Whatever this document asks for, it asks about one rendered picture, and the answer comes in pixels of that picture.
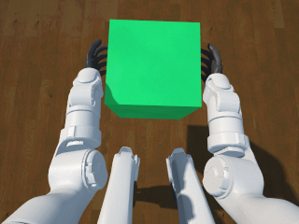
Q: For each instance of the left robot hand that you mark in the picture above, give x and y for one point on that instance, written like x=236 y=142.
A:
x=93 y=59

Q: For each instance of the right robot forearm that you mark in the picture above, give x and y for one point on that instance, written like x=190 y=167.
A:
x=224 y=118

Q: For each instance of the right robot hand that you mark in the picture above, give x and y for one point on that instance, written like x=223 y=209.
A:
x=213 y=64

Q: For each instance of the left robot upper arm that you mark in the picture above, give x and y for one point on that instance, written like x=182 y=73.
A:
x=74 y=178

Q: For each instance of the left robot shin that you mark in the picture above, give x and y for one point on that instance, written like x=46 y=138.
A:
x=124 y=149

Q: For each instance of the right robot upper arm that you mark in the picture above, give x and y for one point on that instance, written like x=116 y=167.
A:
x=237 y=185

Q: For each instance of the carton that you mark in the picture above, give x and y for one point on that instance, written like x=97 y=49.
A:
x=153 y=69

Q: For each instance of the left robot thigh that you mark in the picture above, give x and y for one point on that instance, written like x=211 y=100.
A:
x=117 y=206

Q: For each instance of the left robot forearm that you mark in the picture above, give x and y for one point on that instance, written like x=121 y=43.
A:
x=83 y=113

